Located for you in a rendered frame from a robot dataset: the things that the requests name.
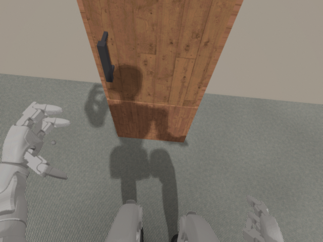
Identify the right robot thigh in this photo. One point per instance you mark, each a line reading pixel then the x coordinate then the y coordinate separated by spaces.
pixel 194 228

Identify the robot left hand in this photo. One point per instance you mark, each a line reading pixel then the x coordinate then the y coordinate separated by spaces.
pixel 20 138

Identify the robot left forearm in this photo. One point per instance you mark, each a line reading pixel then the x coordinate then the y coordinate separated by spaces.
pixel 13 204

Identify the left robot thigh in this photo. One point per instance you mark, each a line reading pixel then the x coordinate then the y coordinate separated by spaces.
pixel 126 224

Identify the robot right hand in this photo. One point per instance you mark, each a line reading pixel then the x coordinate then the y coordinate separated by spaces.
pixel 267 228

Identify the cupboard door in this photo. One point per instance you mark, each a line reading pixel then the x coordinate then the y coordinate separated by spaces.
pixel 162 50

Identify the handle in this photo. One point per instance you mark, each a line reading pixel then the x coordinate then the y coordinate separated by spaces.
pixel 108 69

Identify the robot thigh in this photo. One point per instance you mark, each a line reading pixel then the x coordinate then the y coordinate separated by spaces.
pixel 194 228
pixel 126 224

